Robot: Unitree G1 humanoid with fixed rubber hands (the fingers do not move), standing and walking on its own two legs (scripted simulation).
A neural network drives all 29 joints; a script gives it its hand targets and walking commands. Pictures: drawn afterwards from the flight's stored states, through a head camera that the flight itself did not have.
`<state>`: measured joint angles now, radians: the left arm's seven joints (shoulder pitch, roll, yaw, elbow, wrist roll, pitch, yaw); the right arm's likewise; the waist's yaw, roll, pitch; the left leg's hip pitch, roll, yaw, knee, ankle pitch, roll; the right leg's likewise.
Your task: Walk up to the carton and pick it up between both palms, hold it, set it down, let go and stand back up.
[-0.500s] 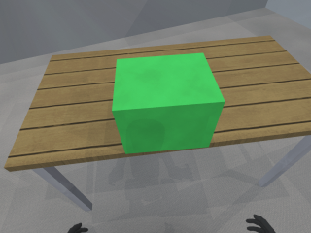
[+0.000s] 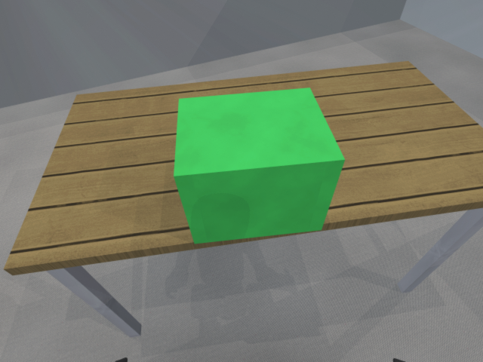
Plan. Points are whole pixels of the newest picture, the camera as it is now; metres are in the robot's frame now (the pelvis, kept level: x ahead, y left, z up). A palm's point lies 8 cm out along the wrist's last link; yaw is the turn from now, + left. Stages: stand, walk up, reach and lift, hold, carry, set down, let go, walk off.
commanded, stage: stand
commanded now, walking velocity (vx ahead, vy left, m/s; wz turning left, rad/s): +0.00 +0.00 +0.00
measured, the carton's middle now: (251, 166) +0.48 +0.00 +0.04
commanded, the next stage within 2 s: none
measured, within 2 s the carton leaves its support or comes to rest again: neither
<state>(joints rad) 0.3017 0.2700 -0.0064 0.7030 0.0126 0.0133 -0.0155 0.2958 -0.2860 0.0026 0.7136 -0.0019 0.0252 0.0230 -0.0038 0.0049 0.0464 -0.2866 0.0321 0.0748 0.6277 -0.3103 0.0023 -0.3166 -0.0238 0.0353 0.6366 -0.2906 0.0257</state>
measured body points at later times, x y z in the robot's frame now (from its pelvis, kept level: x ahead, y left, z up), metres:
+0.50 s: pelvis +0.01 +0.00 +0.00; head +0.03 -0.01 +0.45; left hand +0.11 +0.25 -0.11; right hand +0.11 -0.26 -0.12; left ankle +0.02 +0.12 -0.72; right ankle +0.03 -0.14 -0.72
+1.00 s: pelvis +0.02 +0.00 +0.00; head +0.02 -0.01 +0.45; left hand +0.13 +0.25 -0.11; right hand +0.10 -0.26 -0.12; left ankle +0.02 +0.12 -0.72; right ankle +0.03 -0.14 -0.72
